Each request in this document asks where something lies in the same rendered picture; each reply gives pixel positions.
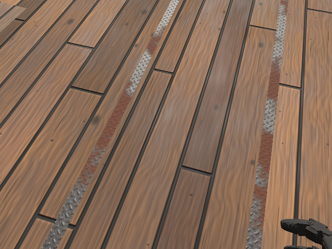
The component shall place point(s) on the right robot hand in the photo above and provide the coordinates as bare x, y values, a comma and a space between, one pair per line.
312, 229

